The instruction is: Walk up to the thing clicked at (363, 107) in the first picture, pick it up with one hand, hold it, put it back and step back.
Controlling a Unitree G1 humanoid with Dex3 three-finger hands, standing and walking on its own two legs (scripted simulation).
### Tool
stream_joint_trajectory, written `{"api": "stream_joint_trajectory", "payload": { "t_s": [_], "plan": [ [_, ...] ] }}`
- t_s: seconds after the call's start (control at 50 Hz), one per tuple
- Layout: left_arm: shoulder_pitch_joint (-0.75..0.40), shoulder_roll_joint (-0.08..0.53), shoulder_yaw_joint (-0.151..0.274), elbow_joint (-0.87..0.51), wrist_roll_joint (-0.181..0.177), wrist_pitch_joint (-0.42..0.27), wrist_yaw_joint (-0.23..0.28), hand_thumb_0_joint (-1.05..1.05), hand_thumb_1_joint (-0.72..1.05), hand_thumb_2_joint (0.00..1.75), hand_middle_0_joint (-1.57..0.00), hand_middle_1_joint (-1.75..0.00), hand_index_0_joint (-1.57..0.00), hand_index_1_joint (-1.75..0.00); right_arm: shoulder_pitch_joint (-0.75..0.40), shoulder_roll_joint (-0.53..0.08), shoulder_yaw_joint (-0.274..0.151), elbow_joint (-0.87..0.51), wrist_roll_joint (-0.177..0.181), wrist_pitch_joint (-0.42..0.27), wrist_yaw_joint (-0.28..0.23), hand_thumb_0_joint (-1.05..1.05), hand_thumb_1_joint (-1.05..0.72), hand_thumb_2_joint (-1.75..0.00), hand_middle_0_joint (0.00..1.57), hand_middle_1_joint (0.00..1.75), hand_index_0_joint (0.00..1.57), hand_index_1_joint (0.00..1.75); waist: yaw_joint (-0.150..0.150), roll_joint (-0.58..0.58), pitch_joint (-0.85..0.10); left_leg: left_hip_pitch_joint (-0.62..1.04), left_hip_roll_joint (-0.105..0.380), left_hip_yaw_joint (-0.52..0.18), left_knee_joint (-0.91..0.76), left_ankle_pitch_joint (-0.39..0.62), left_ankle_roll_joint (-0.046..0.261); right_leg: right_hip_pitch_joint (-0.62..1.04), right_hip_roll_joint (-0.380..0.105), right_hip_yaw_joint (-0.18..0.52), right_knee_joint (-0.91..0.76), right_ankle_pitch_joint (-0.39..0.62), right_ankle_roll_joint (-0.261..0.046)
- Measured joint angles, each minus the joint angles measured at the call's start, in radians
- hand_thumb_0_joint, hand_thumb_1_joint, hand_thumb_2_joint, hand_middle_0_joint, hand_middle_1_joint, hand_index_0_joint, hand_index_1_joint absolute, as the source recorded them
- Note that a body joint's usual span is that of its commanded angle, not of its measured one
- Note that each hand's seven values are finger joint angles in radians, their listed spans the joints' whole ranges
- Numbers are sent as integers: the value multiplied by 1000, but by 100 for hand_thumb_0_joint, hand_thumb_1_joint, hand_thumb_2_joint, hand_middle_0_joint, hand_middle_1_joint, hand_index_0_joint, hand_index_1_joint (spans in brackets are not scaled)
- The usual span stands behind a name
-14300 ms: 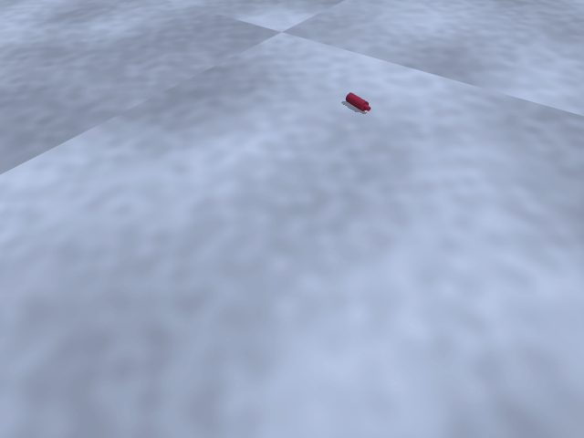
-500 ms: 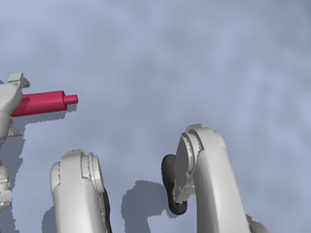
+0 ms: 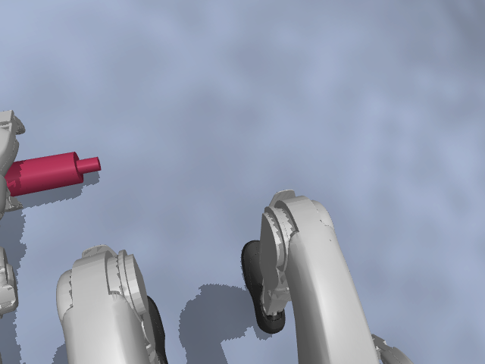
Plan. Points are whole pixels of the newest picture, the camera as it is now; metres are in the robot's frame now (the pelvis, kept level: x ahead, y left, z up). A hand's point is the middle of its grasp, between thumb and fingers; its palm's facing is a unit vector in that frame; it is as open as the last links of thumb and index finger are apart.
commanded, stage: approach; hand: left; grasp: from above
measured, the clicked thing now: (47, 173) +0.48 +0.26 -0.29
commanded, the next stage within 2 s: close in in 0.04 s
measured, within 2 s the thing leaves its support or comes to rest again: neither
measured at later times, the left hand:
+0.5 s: hand (14, 176) +0.46 +0.28 -0.21, palm faces -0.48 -0.07 -0.88, open 13.7 cm
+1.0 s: hand (29, 175) +0.47 +0.27 -0.26, palm faces -0.46 -0.10 -0.88, open 13.6 cm
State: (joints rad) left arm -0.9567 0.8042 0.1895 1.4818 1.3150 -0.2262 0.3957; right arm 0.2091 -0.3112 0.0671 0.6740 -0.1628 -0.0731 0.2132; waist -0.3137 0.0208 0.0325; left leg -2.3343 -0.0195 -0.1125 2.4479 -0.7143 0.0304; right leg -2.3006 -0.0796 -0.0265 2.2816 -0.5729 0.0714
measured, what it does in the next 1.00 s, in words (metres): stands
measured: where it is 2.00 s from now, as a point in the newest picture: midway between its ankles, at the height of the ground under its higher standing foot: (212, 331)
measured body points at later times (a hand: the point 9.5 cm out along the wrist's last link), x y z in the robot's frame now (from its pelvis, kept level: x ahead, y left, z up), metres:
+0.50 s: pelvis +0.00 +0.00 -0.01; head +0.25 +0.08 +0.35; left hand +0.48 +0.28 -0.16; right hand +0.05 -0.29 -0.08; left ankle +0.07 +0.11 -0.29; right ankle +0.13 -0.15 -0.29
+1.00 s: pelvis +0.00 +0.00 -0.03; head +0.28 +0.10 +0.32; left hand +0.49 +0.28 -0.21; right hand +0.01 -0.26 -0.08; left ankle +0.07 +0.11 -0.29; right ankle +0.13 -0.15 -0.29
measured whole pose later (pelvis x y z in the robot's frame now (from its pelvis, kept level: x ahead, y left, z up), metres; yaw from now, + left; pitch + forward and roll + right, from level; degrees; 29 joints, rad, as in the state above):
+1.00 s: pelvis +0.00 +0.00 -0.03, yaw -4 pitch +29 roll -13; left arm -1.03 0.96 0.19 1.72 1.40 -0.30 0.60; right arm 0.17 -0.34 0.19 0.68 -0.27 -0.18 0.27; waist -0.39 -0.08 0.13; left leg -2.35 -0.01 -0.18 2.58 -0.75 0.03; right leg -2.29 -0.05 -0.08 2.35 -0.57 0.09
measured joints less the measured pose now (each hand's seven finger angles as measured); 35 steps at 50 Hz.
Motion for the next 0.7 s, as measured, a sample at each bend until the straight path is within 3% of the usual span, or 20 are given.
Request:
{"api": "stream_joint_trajectory", "payload": {
  "t_s": [0.04,0.1,0.18,0.26,0.36,0.48,0.7],
  "plan": [
    [49,-6,-2,-81,-14,-30,-21,1,-45,95,-8,-107,-12,-103,20,3,-8,9,4,12,-2,0,-90,-89,20,30,20,30,22,-1,8,2,0,-3,-2,3,-4,1,0,-2,-1,3,-1],
    [86,-23,-44,-172,-34,-65,-30,0,-44,95,-9,-108,-12,-103,40,9,-26,31,10,24,-10,1,-91,-89,20,30,20,30,56,-8,2,9,-2,-1,-11,5,-9,4,-2,0,-4,3,-4],
    [41,-32,-99,-113,-27,-88,-7,0,-43,96,-10,-107,-14,-103,23,8,-28,60,11,27,-25,1,-91,-89,20,30,20,30,68,-21,-28,19,0,2,-22,4,-10,10,-1,1,-12,3,-10],
    [-20,-20,-114,10,14,-96,30,0,-44,97,-11,-105,-13,-101,-18,-3,-14,62,6,8,-36,1,-91,-89,20,30,20,30,45,-28,-50,23,3,-3,-20,-1,-8,16,2,-5,-16,2,-13],
    [-71,8,-89,116,69,-96,75,0,-45,101,-11,-104,-13,-102,-57,-14,7,37,-10,-18,-32,1,-90,-89,20,30,20,30,7,-41,-40,22,3,-7,-3,-1,-7,18,5,-7,-5,4,-11],
    [-102,57,-57,206,106,-89,127,0,-46,100,-9,-103,-10,-101,-75,-16,32,18,-43,-41,-18,0,-90,-89,20,30,20,30,-29,-62,-8,4,2,-16,27,1,-9,1,10,-10,20,11,-5],
    [-77,114,-22,207,103,-83,186,0,-46,98,-7,-102,-9,-100,-48,-10,80,24,-92,-82,17,0,-90,-89,20,30,20,30,-55,-95,66,-19,6,-43,93,-21,-13,-19,23,-26,65,8,6]
  ]
}}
